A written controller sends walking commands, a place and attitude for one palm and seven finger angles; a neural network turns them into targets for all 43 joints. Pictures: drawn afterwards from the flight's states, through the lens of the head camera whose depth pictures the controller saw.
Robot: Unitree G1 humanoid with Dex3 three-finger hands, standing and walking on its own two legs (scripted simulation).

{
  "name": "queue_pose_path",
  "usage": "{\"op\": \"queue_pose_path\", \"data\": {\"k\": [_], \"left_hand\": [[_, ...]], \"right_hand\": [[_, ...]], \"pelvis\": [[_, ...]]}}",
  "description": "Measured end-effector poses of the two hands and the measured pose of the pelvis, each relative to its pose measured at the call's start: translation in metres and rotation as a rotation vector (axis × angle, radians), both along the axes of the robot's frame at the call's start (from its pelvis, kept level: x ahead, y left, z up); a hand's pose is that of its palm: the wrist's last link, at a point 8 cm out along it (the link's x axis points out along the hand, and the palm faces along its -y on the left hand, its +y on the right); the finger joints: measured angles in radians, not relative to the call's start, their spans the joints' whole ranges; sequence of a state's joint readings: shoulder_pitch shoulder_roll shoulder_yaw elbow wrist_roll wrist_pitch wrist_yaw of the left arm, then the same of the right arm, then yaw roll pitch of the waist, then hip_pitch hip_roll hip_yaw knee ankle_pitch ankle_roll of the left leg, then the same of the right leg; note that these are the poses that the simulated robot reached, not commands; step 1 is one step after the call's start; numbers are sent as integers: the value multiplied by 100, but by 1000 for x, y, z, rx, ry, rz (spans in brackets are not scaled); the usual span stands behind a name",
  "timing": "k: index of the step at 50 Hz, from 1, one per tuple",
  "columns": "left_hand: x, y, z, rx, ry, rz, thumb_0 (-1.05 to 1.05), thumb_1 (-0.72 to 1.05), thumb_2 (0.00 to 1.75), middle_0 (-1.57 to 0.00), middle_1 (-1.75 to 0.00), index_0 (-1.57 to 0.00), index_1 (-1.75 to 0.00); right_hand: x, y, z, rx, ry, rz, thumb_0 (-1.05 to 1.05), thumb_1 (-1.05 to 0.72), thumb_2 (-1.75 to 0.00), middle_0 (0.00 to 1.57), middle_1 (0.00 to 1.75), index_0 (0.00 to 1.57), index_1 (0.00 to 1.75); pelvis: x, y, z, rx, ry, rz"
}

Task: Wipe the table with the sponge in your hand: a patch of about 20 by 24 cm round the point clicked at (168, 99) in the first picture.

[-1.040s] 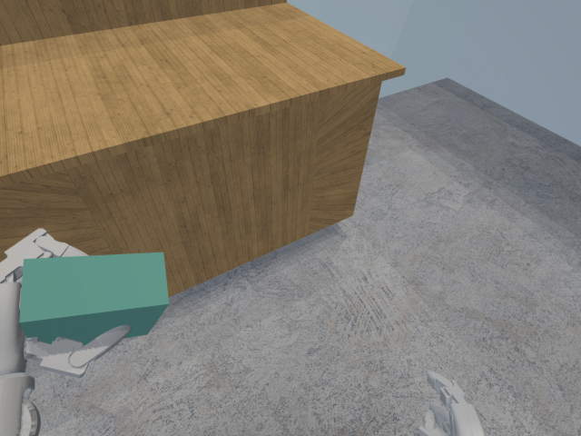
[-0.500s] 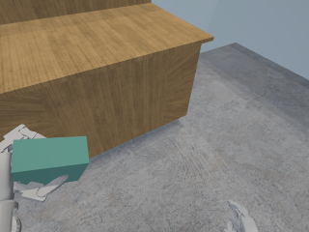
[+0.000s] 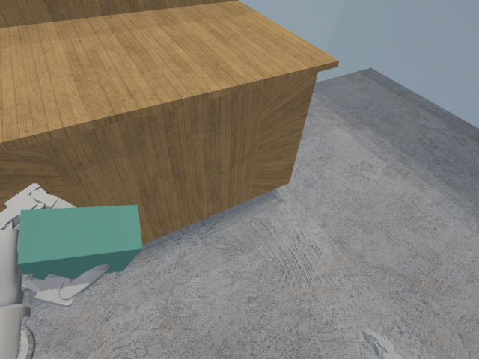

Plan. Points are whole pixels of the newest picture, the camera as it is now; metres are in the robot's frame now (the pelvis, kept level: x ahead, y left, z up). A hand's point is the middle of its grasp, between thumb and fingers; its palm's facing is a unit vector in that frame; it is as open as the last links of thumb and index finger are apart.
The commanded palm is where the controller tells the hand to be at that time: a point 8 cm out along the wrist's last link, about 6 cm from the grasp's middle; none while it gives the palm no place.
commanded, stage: walk to a spot facing it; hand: left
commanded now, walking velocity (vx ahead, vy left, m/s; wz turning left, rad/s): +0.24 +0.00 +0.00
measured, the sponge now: (98, 244) +0.23 +0.20 +0.14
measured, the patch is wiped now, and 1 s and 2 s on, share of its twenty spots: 0.00 0.00 0.00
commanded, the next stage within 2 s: turn to face it in 0.02 s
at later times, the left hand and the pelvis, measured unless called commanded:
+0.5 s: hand (133, 188) +0.31 +0.17 +0.16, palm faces +0.37 -0.80 -0.47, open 9.6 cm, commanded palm +0.24 +0.23 +0.19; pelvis +0.08 -0.06 +0.00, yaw +1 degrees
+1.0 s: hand (98, 183) +0.29 +0.21 +0.19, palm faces +0.55 -0.75 -0.36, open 9.6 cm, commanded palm +0.24 +0.24 +0.19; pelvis +0.11 -0.06 +0.01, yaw +7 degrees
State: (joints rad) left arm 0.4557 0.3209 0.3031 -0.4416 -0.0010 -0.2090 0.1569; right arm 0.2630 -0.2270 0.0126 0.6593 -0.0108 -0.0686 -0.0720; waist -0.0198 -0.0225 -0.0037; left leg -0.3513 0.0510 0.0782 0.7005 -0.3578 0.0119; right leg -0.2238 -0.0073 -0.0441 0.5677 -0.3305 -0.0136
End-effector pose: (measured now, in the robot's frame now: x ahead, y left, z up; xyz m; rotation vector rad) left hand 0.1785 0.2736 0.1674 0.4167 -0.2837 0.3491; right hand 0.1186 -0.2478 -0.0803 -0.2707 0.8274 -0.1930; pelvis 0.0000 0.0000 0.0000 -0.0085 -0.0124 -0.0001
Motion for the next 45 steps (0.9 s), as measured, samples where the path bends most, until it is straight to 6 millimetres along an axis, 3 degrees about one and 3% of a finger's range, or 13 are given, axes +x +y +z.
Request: {"op": "queue_pose_path", "data": {"k": [6, 13, 17, 22, 28, 34, 39, 45], "left_hand": [[28, 10, 14, 59, -55, -12, 0, -45, 98, -81, -132, -81, -132], [60, -13, 33, 78, -47, -42, 0, -45, 98, -81, -132, -81, -132], [75, -30, 25, 111, 20, -34, 0, -45, 98, -81, -132, -81, -132], [88, -54, 14, 128, 63, 6, 0, -45, 98, -81, -132, -81, -132], [86, -67, 18, 134, 104, 27, 0, -45, 98, -81, -132, -81, -132], [74, -63, 27, 138, 60, 56, 0, -45, 98, -81, -132, -81, -132], [58, -50, 26, 82, -17, 111, 0, -45, 98, -81, -132, -81, -132], [57, -33, 20, 33, -90, 159, 0, -45, 98, -81, -132, -81, -132]], "right_hand": [[38, 13, 7, 15, -80, -23, 1, -90, -90, 20, 30, 20, 30], [70, 30, 10, 125, -101, 9, 1, -90, -89, 20, 30, 20, 30], [85, 20, -4, 167, -91, 14, 1, -90, -89, 20, 30, 20, 30], [105, -10, -30, 165, -36, 40, 1, -90, -89, 20, 30, 20, 30], [120, -46, -18, 106, -7, 38, 1, -90, -89, 20, 30, 20, 30], [134, -62, 2, 33, -29, 61, 1, -91, -90, 20, 30, 20, 30], [145, -57, 15, -9, -54, 101, 1, -91, -90, 20, 30, 20, 30], [157, -29, 16, 21, -121, 127, 1, -91, -90, 20, 30, 20, 30]], "pelvis": [[23, 5, -3, 4, -9, -36], [53, -8, 9, -16, 3, -33], [69, -26, 3, 6, -6, -25], [81, -48, -8, 14, -20, 12], [84, -62, 2, 55, 0, 23], [88, -69, 7, 57, 17, 59], [93, -65, 5, 46, 14, 87], [102, -56, -1, 32, -21, 105]]}}
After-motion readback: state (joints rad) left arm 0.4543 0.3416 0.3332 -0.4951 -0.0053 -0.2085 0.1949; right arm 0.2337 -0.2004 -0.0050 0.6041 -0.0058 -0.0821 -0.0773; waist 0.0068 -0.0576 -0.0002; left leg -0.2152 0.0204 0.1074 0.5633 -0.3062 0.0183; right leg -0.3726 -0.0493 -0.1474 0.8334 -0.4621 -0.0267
